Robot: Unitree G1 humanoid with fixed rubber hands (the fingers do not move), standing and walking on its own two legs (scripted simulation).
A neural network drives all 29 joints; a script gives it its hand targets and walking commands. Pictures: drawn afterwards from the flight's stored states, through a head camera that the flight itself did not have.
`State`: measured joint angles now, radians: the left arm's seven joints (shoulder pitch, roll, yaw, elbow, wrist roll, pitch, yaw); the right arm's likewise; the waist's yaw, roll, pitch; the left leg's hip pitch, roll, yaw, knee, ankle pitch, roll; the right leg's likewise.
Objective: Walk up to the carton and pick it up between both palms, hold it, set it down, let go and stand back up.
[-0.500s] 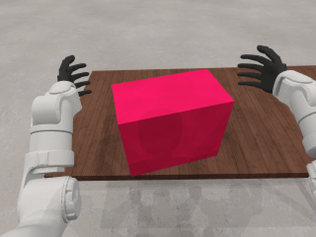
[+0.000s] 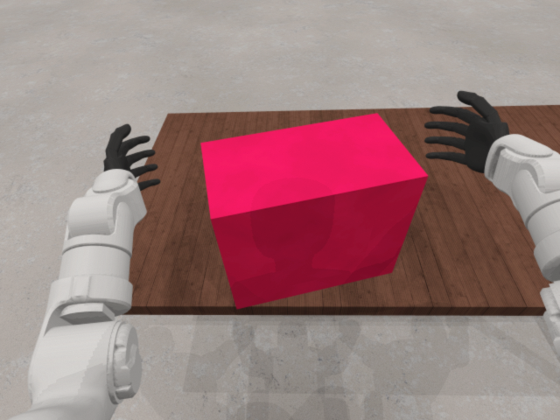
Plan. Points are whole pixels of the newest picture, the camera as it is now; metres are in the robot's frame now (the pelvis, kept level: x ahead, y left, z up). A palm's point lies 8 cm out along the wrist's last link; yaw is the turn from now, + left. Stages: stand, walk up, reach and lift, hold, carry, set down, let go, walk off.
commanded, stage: reach and lift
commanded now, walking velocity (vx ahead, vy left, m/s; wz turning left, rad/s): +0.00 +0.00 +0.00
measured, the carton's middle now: (305, 213) +0.45 +0.03 +0.04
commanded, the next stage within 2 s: none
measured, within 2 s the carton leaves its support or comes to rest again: neither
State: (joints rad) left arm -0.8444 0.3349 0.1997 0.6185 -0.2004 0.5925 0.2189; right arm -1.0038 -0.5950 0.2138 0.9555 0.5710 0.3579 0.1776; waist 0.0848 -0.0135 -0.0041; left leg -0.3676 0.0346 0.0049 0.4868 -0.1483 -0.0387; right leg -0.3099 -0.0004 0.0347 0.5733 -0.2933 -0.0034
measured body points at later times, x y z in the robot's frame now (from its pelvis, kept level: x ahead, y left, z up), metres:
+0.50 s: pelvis +0.01 +0.00 +0.00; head +0.06 -0.01 +0.45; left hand +0.40 +0.27 +0.09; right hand +0.47 -0.19 +0.11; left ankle +0.06 +0.15 -0.73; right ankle +0.00 -0.12 -0.73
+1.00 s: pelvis +0.01 +0.00 +0.00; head +0.05 -0.01 +0.45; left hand +0.41 +0.24 +0.10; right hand +0.47 -0.17 +0.11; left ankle +0.06 +0.15 -0.73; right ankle +0.00 -0.12 -0.73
